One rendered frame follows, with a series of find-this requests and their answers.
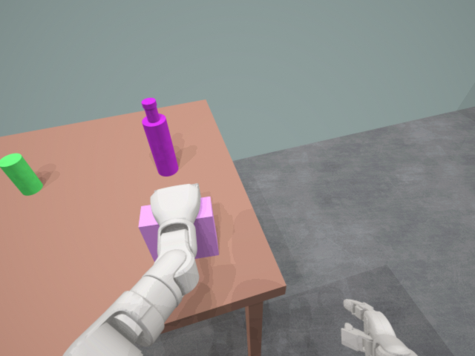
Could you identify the robot right forearm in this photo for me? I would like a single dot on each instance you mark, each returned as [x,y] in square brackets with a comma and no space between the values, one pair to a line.
[388,345]

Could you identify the left robot upper arm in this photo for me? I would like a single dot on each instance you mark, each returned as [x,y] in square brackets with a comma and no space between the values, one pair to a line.
[107,341]

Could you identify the table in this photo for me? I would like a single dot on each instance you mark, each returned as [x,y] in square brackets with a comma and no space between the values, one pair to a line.
[69,251]

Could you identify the robot left hand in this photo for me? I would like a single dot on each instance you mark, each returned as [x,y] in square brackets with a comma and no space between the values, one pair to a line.
[176,202]

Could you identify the sponge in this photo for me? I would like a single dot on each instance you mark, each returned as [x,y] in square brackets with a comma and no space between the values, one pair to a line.
[205,230]

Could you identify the robot left forearm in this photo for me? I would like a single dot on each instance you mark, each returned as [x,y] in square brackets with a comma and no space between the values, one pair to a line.
[139,314]

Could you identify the robot right hand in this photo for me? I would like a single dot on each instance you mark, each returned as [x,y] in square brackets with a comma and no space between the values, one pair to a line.
[375,324]

